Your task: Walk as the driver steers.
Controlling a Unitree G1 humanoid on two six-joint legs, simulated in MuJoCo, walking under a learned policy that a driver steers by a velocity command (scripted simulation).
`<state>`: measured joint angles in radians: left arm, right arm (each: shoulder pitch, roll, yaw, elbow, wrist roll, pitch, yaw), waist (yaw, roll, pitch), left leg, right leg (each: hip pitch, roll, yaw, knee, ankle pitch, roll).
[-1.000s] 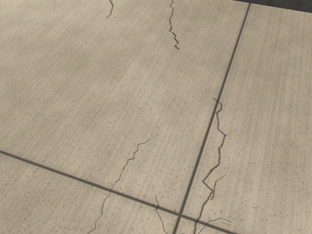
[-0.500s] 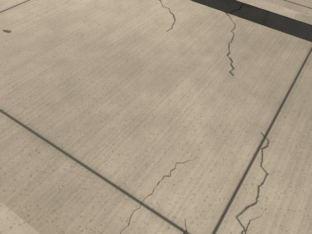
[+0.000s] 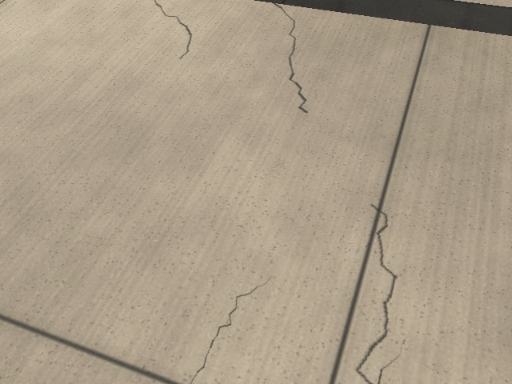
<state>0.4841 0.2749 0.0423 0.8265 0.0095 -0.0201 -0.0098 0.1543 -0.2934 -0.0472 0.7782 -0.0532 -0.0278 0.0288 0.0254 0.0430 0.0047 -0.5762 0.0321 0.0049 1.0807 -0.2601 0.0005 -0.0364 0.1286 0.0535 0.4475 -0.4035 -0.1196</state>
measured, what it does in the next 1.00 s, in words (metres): goes down: left foot 0.15 m lower, then right foot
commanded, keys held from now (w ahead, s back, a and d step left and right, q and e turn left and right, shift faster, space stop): w+e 0.14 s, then w+q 0.78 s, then w+e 0.08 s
